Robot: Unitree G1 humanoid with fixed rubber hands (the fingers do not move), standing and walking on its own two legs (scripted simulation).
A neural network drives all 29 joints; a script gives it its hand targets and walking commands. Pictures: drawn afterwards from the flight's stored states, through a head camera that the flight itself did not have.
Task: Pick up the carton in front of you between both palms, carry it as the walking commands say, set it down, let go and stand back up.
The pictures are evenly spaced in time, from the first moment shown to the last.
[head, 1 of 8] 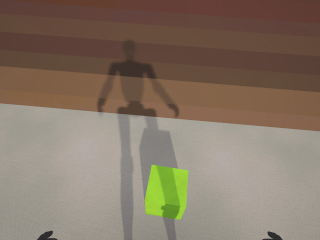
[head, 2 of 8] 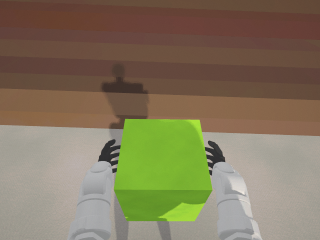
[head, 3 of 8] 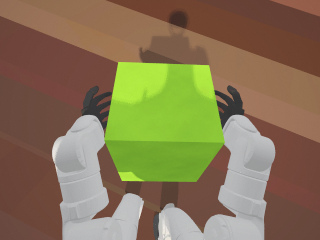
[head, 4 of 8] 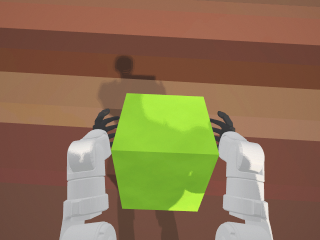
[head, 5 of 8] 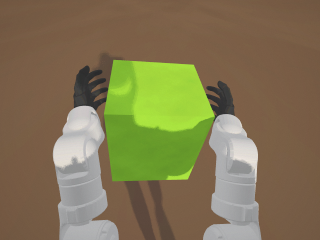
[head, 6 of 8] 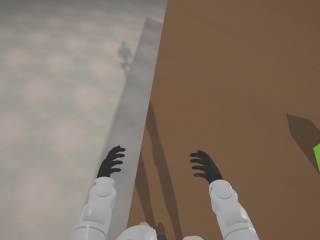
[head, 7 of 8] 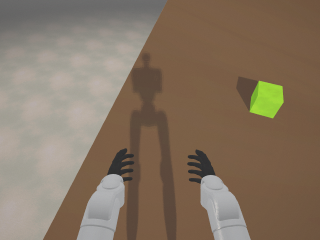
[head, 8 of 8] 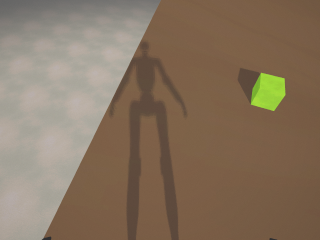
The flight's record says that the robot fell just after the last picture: no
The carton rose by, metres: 2.49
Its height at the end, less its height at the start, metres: +1.69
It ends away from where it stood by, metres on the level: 10.07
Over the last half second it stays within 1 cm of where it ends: yes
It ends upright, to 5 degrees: no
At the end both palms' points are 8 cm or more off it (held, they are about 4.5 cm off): yes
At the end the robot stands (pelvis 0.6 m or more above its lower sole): yes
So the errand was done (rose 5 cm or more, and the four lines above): no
